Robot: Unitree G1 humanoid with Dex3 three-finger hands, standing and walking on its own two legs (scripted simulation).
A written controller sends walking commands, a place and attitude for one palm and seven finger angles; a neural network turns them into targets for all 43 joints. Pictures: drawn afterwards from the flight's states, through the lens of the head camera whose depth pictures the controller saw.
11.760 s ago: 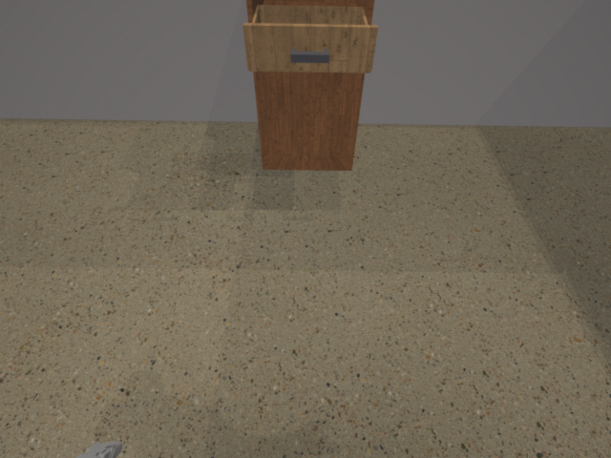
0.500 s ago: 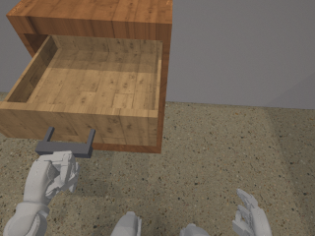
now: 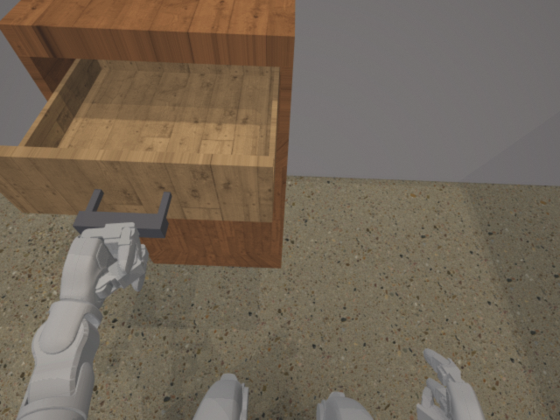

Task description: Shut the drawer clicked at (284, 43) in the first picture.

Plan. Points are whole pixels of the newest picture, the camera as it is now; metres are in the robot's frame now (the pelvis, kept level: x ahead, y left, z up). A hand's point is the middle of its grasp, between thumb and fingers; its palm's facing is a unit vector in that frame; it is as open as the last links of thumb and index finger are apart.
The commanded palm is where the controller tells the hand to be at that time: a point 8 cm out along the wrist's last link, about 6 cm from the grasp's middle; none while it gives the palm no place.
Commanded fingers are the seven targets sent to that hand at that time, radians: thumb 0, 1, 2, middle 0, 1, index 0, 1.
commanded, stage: push the drawer shut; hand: left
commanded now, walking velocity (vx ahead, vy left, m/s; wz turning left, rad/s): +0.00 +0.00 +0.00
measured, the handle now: (127, 211) +0.39 +0.24 +0.05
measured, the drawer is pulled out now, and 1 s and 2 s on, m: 0.22 0.12 0.00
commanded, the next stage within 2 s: none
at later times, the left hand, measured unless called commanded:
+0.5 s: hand (149, 223) +0.37 +0.21 +0.05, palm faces -0.01 -1.00 -0.05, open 3.2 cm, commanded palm +0.36 +0.25 +0.05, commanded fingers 0.00 0.90 0.90 -1.40 -1.60 -1.40 -1.60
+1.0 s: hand (155, 198) +0.42 +0.21 +0.05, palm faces +0.00 -1.00 -0.04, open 3.4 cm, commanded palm +0.41 +0.25 +0.05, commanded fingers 0.00 0.90 0.90 -1.40 -1.60 -1.40 -1.60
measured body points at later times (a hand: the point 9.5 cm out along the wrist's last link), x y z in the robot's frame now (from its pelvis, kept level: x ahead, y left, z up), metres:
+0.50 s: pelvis +0.00 +0.00 +0.00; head +0.09 +0.01 +0.45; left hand +0.37 +0.26 +0.05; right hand +0.12 -0.25 -0.10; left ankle +0.05 +0.12 -0.66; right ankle +0.00 -0.11 -0.66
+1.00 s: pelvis +0.00 +0.00 +0.00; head +0.09 +0.02 +0.44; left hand +0.41 +0.26 +0.06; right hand +0.09 -0.26 -0.11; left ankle +0.05 +0.12 -0.66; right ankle +0.00 -0.11 -0.66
